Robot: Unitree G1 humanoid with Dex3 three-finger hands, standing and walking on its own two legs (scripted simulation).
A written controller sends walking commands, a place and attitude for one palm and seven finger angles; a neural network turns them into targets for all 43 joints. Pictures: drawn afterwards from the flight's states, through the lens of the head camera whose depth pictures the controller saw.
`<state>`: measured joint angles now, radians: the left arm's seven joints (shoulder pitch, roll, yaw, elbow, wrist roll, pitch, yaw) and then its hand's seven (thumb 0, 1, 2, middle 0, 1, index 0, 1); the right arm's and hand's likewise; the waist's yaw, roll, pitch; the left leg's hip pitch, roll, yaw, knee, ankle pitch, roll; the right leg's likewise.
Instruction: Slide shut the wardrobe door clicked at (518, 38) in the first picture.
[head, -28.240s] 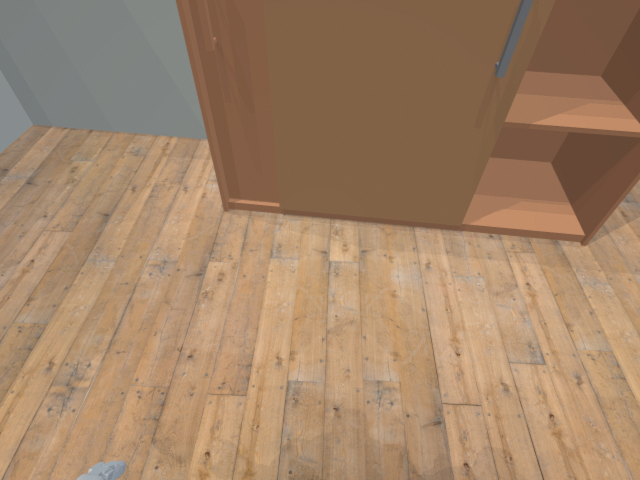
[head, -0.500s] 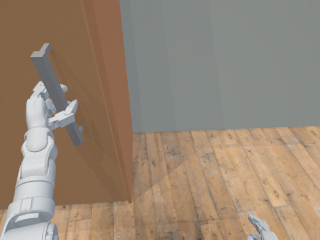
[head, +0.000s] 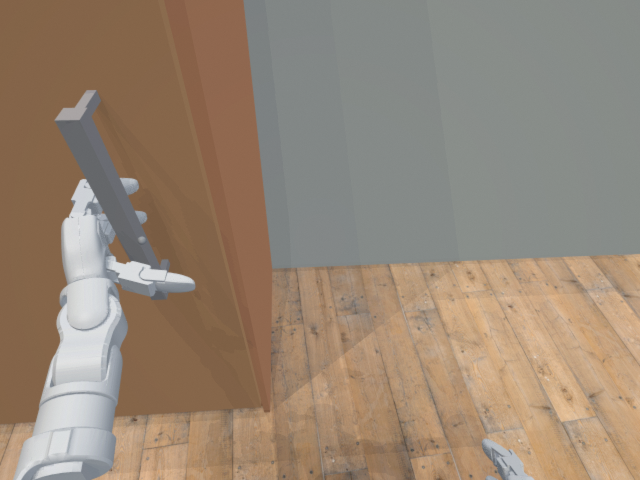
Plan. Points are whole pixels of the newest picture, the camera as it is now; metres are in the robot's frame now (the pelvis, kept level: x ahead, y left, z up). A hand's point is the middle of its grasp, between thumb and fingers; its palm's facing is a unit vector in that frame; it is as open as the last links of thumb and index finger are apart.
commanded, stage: slip the hand off the handle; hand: left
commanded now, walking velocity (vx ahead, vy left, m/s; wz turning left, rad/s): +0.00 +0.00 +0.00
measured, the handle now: (131, 212) +0.39 +0.28 +0.13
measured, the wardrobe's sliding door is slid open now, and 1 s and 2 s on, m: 0.00 0.00 0.00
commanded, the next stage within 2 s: draw the hand back to the body in 1.30 s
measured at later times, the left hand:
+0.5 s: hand (83, 248) +0.34 +0.32 +0.11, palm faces +0.47 -0.87 -0.16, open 14.6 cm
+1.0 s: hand (41, 301) +0.26 +0.33 +0.11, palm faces +0.48 -0.86 -0.15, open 14.6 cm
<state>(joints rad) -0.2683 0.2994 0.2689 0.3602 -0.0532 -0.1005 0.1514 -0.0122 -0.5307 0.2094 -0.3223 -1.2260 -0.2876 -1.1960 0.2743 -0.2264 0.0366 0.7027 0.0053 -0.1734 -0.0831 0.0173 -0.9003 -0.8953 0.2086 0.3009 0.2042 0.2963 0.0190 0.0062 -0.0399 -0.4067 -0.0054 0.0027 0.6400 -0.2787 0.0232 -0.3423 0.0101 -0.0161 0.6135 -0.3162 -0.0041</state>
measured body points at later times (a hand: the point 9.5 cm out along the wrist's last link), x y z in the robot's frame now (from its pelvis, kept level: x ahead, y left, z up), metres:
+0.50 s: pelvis +0.01 -0.01 -0.01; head +0.03 -0.01 +0.44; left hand +0.31 +0.36 +0.12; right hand +0.16 -0.26 -0.10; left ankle +0.03 +0.10 -0.73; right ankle +0.00 -0.12 -0.73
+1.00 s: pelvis +0.00 +0.00 -0.01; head +0.01 +0.01 +0.44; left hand +0.23 +0.38 +0.12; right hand +0.16 -0.24 -0.09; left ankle +0.03 +0.10 -0.73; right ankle +0.00 -0.12 -0.73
